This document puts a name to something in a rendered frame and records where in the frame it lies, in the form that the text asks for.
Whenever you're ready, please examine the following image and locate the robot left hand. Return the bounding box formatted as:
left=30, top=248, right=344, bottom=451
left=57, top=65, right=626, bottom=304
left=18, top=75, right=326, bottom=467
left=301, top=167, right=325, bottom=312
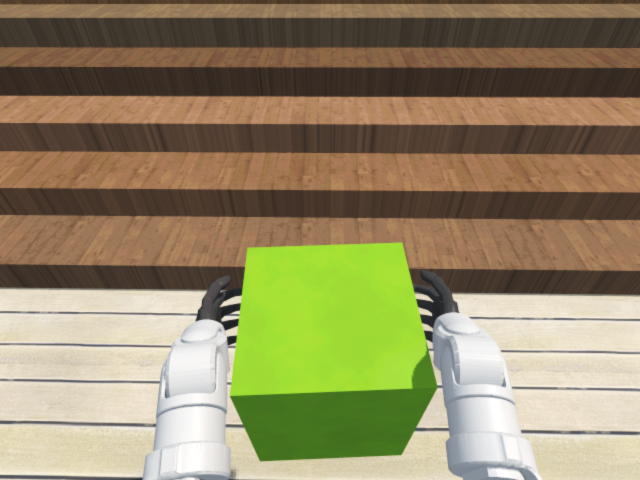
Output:
left=195, top=275, right=243, bottom=345

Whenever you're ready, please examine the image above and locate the left robot forearm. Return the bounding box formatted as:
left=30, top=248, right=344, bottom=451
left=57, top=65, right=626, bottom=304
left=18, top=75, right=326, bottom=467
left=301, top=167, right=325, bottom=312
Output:
left=142, top=319, right=231, bottom=480

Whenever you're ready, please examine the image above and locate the right robot forearm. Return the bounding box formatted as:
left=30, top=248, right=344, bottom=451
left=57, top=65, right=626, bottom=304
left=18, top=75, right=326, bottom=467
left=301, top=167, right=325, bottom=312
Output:
left=432, top=312, right=542, bottom=480

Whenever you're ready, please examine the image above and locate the carton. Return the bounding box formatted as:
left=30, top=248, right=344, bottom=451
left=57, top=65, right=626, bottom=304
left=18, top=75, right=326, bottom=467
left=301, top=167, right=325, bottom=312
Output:
left=230, top=243, right=438, bottom=461

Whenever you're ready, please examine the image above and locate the robot right hand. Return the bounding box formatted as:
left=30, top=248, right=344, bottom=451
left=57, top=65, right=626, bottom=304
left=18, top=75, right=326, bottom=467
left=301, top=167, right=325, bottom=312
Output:
left=413, top=270, right=459, bottom=342

